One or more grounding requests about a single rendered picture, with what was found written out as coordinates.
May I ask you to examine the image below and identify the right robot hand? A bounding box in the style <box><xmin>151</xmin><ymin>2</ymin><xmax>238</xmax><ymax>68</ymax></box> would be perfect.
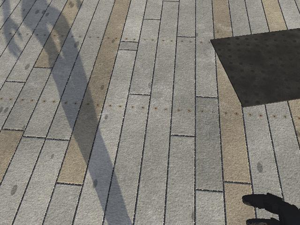
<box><xmin>242</xmin><ymin>192</ymin><xmax>300</xmax><ymax>225</ymax></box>

